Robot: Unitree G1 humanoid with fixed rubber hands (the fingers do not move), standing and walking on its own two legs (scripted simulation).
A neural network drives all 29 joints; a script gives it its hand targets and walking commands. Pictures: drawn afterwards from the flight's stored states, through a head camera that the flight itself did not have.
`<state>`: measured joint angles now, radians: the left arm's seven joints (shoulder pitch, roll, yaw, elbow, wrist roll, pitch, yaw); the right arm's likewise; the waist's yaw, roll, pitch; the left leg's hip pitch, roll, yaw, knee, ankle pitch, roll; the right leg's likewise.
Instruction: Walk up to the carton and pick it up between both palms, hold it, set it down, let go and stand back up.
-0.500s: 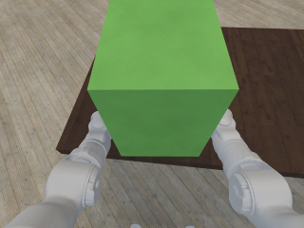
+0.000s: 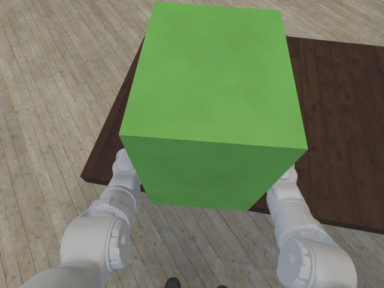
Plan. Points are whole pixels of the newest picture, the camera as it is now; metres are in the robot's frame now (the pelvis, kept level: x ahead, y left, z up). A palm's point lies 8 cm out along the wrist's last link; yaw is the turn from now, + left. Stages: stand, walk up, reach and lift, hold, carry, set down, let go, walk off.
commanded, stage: reach and lift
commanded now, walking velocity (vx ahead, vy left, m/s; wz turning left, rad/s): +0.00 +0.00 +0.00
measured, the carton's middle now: (207, 120) +0.44 -0.01 +0.07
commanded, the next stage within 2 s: none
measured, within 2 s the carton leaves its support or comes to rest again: neither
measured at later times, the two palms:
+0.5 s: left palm (129, 126) +0.43 +0.14 +0.07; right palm (287, 133) +0.40 -0.17 +0.08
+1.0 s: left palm (113, 128) +0.38 +0.15 +0.13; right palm (298, 139) +0.36 -0.16 +0.12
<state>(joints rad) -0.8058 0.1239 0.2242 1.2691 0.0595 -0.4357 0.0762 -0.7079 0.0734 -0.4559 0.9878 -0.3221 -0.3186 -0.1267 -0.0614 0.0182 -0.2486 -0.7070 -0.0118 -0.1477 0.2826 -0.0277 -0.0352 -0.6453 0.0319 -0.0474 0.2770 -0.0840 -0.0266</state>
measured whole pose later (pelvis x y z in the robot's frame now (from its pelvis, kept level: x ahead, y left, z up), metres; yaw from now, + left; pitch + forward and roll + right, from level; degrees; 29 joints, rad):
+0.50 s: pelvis +0.03 +0.02 +0.01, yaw -1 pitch +13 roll -1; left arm -0.57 0.07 0.08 0.88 -0.05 -0.21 0.16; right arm -0.55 -0.05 -0.09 0.80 0.09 -0.18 -0.15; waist -0.06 0.05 -0.20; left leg -0.44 -0.02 -0.11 0.37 -0.16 0.00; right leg -0.34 0.02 -0.01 0.28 -0.17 0.00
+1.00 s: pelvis +0.03 +0.00 +0.01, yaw -1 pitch +0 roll -1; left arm -0.40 0.01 0.16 0.28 0.10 0.30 0.05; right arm -0.40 -0.01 -0.06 0.46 0.06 0.12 -0.18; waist -0.04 -0.02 -0.06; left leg -0.15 -0.01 -0.12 0.29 -0.15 -0.01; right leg -0.06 0.04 -0.01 0.20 -0.15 -0.02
